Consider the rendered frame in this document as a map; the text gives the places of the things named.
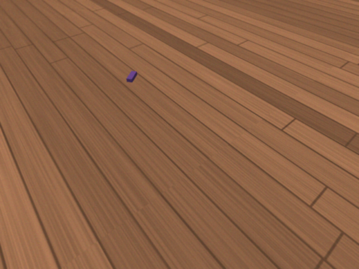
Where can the small box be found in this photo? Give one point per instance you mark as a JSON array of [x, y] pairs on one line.
[[131, 76]]

